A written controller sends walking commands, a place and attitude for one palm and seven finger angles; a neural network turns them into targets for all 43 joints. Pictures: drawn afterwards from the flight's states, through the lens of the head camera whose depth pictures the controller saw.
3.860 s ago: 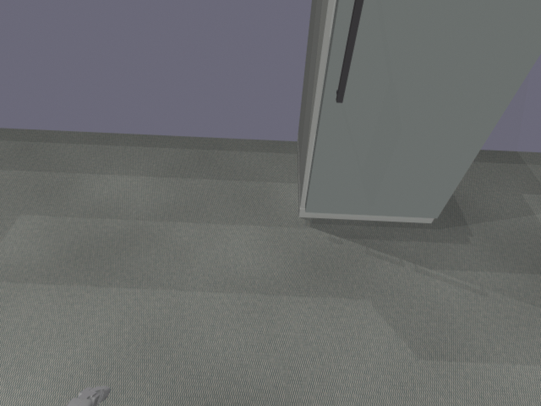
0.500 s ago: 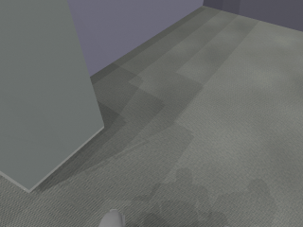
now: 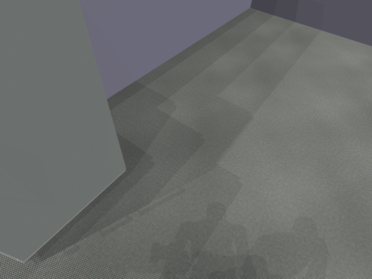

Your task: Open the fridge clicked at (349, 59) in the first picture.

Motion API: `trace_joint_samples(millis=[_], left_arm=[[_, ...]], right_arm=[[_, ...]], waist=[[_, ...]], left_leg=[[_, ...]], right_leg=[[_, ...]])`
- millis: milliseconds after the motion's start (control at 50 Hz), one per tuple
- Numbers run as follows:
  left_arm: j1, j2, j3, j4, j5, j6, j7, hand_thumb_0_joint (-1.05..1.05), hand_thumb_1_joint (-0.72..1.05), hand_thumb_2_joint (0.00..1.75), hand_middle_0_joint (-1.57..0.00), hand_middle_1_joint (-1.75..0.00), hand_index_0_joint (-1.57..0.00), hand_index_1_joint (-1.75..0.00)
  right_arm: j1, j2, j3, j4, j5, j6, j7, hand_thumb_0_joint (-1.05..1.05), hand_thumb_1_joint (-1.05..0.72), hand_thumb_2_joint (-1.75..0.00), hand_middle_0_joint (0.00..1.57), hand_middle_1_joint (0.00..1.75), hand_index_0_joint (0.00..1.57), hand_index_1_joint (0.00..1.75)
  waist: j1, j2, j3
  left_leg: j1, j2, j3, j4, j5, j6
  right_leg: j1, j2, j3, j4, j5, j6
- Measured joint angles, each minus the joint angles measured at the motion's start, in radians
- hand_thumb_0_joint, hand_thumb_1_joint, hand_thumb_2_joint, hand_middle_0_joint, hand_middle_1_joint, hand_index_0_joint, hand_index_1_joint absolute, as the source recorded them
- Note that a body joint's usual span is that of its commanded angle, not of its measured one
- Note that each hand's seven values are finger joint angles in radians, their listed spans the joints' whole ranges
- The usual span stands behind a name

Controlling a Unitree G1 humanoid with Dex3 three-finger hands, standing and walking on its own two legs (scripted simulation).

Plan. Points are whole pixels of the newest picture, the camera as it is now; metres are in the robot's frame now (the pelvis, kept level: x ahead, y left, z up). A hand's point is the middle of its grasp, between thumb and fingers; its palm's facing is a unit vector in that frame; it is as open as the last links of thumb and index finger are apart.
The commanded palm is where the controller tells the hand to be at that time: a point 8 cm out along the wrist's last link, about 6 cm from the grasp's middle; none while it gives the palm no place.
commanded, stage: turn to face it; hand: left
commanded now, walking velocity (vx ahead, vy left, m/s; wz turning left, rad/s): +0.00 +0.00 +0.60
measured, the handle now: out of the picture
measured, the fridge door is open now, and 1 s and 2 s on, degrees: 0 0 0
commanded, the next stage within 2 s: take the last steps up to it in 1.36 s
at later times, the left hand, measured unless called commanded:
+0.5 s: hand out of the picture -0.01 +0.18 -0.17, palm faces +0.35 -0.90 -0.26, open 7.4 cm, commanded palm none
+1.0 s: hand out of the picture -0.02 +0.22 -0.15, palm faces +0.57 -0.77 -0.29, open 7.4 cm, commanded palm none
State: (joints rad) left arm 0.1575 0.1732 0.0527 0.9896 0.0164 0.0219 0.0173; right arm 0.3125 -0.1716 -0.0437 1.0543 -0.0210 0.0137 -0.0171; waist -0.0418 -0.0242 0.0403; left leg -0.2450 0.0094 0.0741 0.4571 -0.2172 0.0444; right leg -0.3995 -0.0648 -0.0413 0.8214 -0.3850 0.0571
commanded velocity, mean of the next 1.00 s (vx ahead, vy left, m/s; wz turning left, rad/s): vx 0.00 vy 0.00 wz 0.60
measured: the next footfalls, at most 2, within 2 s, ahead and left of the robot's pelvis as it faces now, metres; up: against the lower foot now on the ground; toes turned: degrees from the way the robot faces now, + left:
right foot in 0.12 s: +0.06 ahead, -0.13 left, +0.00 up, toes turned +0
left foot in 0.56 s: +0.02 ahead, +0.12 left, +0.00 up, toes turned +31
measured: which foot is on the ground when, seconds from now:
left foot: down 0.00-0.12, up 0.14-0.54, down 0.56-1.00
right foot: up 0.00-0.10, down 0.12-0.56, up 0.58-1.00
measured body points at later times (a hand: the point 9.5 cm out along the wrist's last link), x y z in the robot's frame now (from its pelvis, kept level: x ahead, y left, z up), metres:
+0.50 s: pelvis +0.01 -0.02 -0.01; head +0.04 -0.02 +0.44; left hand -0.03 +0.23 -0.15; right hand +0.19 -0.24 -0.15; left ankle -0.01 +0.11 -0.71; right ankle +0.02 -0.13 -0.74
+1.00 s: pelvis +0.00 -0.02 -0.01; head +0.04 -0.01 +0.44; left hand -0.05 +0.26 -0.13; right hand +0.20 -0.19 -0.16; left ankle -0.01 +0.10 -0.74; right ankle +0.07 -0.15 -0.72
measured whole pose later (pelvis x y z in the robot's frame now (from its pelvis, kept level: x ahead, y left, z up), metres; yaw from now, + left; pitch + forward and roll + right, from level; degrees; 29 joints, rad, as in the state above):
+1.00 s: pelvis +0.00 -0.02 -0.01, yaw +36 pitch +0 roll +0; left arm 0.13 0.23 0.06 0.88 0.01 0.05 0.02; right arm 0.20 -0.21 -0.06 0.91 -0.02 0.05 0.01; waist -0.04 0.02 0.07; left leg -0.35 -0.06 -0.07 0.51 -0.17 0.02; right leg -0.34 -0.05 0.00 0.75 -0.41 0.08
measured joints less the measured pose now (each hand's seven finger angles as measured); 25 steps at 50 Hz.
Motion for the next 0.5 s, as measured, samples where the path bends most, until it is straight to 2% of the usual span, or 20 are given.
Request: trace_joint_samples(millis=[60, 100, 120, 180, 240, 280, 360, 440, 500], left_arm=[[-0.026, -0.008, 0.0, -0.017, -0.004, 0.002, 0.003, 0.0, 0.91, 0.9, -0.19, -0.3, -0.19, -0.3], [-0.035, -0.012, -0.001, -0.03, -0.008, -0.005, 0.004, 0.0, 0.91, 0.9, -0.19, -0.3, -0.2, -0.3], [-0.036, -0.013, -0.002, -0.036, -0.006, -0.013, 0.006, 0.0, 0.91, 0.9, -0.19, -0.3, -0.2, -0.3], [-0.033, -0.025, -0.01, -0.046, 0.0, -0.023, 0.01, 0.0, 0.91, 0.9, -0.2, -0.3, -0.2, -0.3], [-0.019, -0.028, -0.014, -0.054, 0.0, -0.022, 0.015, 0.0, 0.91, 0.89, -0.2, -0.3, -0.2, -0.3], [-0.008, -0.028, -0.015, -0.055, 0.001, -0.023, 0.016, 0.0, 0.91, 0.89, -0.2, -0.3, -0.2, -0.3], [0.021, -0.023, -0.017, -0.057, 0.005, -0.023, 0.016, 0.0, 0.9, 0.89, -0.2, -0.3, -0.2, -0.3], [0.052, -0.002, -0.012, -0.054, 0.011, -0.014, 0.012, 0.0, 0.91, 0.89, -0.2, -0.3, -0.2, -0.3], [0.073, 0.024, -0.004, -0.049, 0.015, -0.005, 0.008, 0.0, 0.91, 0.89, -0.2, -0.3, -0.2, -0.3]], right_arm=[[0.02, -0.001, -0.009, 0.002, -0.002, 0.015, 0.003, 0.0, -0.92, -0.9, 0.2, 0.3, 0.2, 0.3], [0.03, -0.001, -0.015, -0.001, 0.001, 0.022, 0.005, 0.01, -0.92, -0.9, 0.2, 0.3, 0.2, 0.3], [0.034, -0.003, -0.018, -0.003, 0.006, 0.024, 0.008, 0.01, -0.92, -0.9, 0.2, 0.3, 0.2, 0.3], [0.017, -0.013, -0.032, -0.012, 0.008, 0.044, 0.01, 0.01, -0.91, -0.9, 0.2, 0.3, 0.2, 0.3], [-0.009, -0.026, -0.042, -0.027, 0.003, 0.056, 0.018, 0.01, -0.91, -0.9, 0.2, 0.3, 0.2, 0.3], [-0.032, -0.037, -0.047, -0.04, 0.002, 0.059, 0.023, 0.01, -0.91, -0.9, 0.2, 0.3, 0.2, 0.3], [-0.085, -0.059, -0.051, -0.065, 0.001, 0.067, 0.029, 0.01, -0.91, -0.9, 0.2, 0.3, 0.2, 0.3], [-0.143, -0.076, -0.049, -0.093, 0.001, 0.07, 0.035, 0.01, -0.91, -0.9, 0.2, 0.3, 0.19, 0.3], [-0.182, -0.082, -0.044, -0.12, 0.004, 0.063, 0.039, 0.01, -0.91, -0.9, 0.19, 0.3, 0.19, 0.3]], waist=[[-0.018, 0.019, 0.001], [-0.023, 0.032, -0.001], [-0.021, 0.039, -0.003], [-0.025, 0.065, 0.002], [-0.021, 0.067, 0.002], [-0.017, 0.068, 0.005], [0.0, 0.061, 0.017], [0.026, 0.041, 0.035], [0.046, 0.019, 0.051]], left_leg=[[-0.017, -0.009, -0.028, 0.024, -0.011, -0.012], [-0.038, -0.018, -0.048, 0.058, -0.027, -0.025], [-0.054, -0.022, -0.058, 0.088, -0.041, -0.033], [-0.144, -0.028, -0.067, 0.339, -0.237, -0.068], [-0.23, -0.011, -0.042, 0.595, -0.236, -0.095], [-0.26, 0.011, -0.034, 0.673, -0.204, -0.108], [-0.267, 0.047, -0.024, 0.66, -0.179, -0.124], [-0.225, 0.066, 0.0, 0.52, -0.179, -0.123], [-0.171, 0.066, 0.029, 0.385, -0.18, -0.111]], right_leg=[[0.043, 0.019, -0.008, -0.093, 0.008, -0.001], [0.1, 0.03, -0.016, -0.218, 0.082, -0.003], [0.129, 0.03, -0.024, -0.276, 0.103, -0.021], [0.146, 0.019, -0.068, -0.267, 0.081, -0.075], [0.184, -0.008, -0.113, -0.296, 0.081, -0.083], [0.203, -0.022, -0.14, -0.309, 0.083, -0.081], [0.225, -0.048, -0.192, -0.309, 0.074, -0.075], [0.224, -0.077, -0.238, -0.28, 0.054, -0.062], [0.212, -0.102, -0.271, -0.236, 0.03, -0.046]])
